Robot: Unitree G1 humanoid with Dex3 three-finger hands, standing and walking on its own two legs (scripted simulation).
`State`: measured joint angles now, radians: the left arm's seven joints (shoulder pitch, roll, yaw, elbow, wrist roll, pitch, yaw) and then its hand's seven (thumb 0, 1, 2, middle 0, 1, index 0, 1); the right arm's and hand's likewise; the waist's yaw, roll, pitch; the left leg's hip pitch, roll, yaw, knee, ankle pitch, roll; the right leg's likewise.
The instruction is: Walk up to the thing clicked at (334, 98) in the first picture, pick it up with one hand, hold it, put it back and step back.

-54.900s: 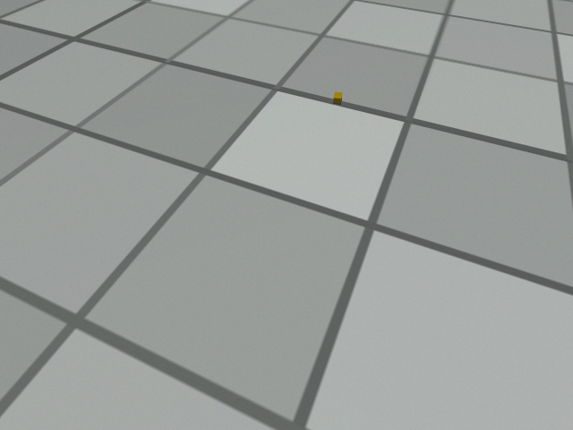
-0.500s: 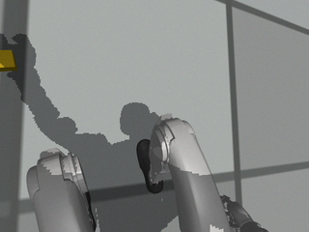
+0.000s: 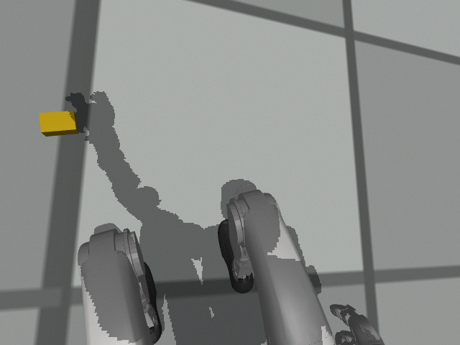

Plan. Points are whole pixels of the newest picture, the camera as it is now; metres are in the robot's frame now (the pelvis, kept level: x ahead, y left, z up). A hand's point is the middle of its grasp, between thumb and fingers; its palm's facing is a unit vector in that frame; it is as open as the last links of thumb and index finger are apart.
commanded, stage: go down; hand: left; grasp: from above
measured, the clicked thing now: (59, 123) +0.59 +0.24 -0.41
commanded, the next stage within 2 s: approach in 1.68 s
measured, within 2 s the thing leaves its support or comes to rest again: neither
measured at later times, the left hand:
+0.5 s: hand out of the picture +0.56 +0.30 +0.02, palm faces -0.45 -0.05 -0.89, open 12.2 cm
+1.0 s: hand out of the picture +0.57 +0.30 +0.04, palm faces -0.44 -0.04 -0.90, open 12.8 cm
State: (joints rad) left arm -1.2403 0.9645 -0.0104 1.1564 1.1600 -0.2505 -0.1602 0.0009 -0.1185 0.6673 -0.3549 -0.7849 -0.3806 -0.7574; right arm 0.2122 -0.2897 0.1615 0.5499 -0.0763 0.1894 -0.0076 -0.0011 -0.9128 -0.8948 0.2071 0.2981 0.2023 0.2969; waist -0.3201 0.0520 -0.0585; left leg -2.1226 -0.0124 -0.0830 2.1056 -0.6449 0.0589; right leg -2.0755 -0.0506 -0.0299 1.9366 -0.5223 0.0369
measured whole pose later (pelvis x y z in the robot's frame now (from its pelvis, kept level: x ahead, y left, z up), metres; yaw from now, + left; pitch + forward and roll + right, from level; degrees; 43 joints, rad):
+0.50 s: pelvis +0.01 +0.00 +0.06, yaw +1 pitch +37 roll -8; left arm -1.21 0.96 0.01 1.21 1.13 -0.31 -0.15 0.00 -0.19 0.73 -0.35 -0.74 -0.36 -0.74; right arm 0.20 -0.27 0.13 0.61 -0.05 0.16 -0.04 0.00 -0.92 -0.90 0.21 0.30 0.20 0.30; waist -0.29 0.05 -0.10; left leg -1.93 0.01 -0.06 1.93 -0.65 0.04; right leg -1.92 -0.04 -0.02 1.78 -0.51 0.05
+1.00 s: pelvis +0.02 -0.01 +0.07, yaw +2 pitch +37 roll -6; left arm -1.21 0.97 0.04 1.25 1.15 -0.35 -0.11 0.00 -0.28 0.79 -0.29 -0.80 -0.29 -0.80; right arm 0.19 -0.25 0.13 0.63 -0.05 0.15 -0.03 0.00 -0.92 -0.90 0.21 0.30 0.20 0.30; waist -0.29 0.05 -0.11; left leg -1.88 0.02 -0.06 1.86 -0.64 0.02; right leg -1.87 -0.03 -0.02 1.73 -0.51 0.06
